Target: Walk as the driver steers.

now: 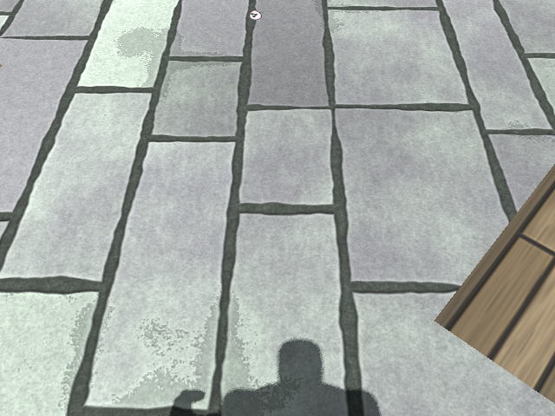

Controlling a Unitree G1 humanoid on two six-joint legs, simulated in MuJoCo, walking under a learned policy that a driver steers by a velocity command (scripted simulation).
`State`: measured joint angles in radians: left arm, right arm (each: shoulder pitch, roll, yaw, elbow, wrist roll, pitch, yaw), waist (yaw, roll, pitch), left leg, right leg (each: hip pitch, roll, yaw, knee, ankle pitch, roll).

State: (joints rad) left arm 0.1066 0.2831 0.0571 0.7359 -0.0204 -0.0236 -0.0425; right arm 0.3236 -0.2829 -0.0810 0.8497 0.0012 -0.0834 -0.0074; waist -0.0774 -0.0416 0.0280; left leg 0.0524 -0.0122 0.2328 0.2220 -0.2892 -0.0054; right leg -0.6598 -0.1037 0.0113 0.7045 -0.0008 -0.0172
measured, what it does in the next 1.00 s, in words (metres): walks ahead, turning right: right foot, then left foot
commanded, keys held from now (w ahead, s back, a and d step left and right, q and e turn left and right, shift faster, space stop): w+e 0.40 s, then w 0.02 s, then no key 0.58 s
